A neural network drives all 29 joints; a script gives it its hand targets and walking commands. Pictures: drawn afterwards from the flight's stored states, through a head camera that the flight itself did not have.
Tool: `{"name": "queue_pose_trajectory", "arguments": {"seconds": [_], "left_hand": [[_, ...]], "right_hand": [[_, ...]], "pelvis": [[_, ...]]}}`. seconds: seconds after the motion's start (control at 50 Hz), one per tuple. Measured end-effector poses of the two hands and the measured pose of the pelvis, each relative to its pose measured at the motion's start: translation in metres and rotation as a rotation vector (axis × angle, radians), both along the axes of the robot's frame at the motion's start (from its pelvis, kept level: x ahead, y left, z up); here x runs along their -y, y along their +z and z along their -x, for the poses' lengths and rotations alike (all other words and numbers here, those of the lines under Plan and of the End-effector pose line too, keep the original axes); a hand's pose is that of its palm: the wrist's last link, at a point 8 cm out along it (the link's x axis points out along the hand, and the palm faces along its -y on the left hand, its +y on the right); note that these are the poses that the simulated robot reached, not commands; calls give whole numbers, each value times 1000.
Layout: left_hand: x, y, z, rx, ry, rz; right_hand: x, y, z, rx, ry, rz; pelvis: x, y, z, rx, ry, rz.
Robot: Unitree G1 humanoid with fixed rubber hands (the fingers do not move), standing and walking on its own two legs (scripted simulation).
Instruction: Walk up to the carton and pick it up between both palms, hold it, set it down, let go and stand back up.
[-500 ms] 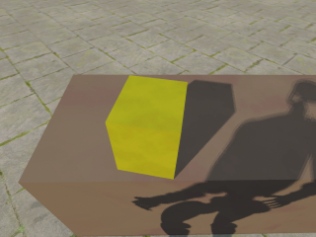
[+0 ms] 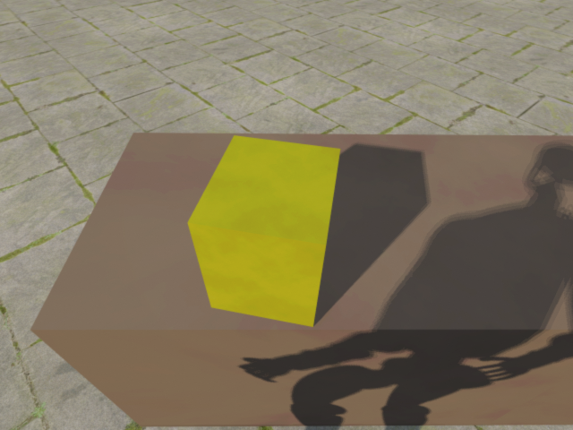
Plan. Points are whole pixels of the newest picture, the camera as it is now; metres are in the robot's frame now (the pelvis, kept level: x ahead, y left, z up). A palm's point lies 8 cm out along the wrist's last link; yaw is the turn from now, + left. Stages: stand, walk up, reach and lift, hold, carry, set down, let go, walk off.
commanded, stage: stand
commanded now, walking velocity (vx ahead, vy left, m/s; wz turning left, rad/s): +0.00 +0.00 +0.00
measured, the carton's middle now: (273, 231) +0.45 +0.02 +0.01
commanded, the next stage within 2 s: none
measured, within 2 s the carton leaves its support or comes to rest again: neither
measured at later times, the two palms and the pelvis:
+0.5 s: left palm out of the picture +0.07 +0.26 -0.10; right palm out of the picture +0.08 -0.26 -0.10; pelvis +0.00 +0.00 +0.00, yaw +1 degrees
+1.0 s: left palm out of the picture +0.06 +0.26 -0.10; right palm out of the picture +0.08 -0.27 -0.10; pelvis +0.00 -0.01 +0.00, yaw +1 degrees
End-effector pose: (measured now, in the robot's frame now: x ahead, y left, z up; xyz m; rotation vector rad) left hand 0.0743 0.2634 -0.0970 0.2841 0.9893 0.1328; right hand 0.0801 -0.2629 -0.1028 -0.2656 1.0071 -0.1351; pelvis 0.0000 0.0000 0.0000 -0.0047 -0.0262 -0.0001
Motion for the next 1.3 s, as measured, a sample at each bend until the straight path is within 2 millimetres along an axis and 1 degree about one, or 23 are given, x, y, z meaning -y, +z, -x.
{"name": "queue_pose_trajectory", "arguments": {"seconds": [0.4, 0.68, 1.06, 1.3], "left_hand": [[0, -1, 2, -10, 17, 0], [0, -3, 10, -31, 32, 1], [3, -6, 13, -51, 46, 6], [5, -6, 10, -55, 43, 7]], "right_hand": [[2, 0, -3, -4, 3, 6], [4, -1, 0, -21, 7, 9], [6, 0, -4, -27, 11, 9], [7, -1, -5, -31, 6, 10]], "pelvis": [[2, 0, -1, 3, 8, 0], [3, 1, -1, 1, 17, 0], [6, 1, -4, -3, 21, 1], [7, 1, -6, -4, 17, 1]]}}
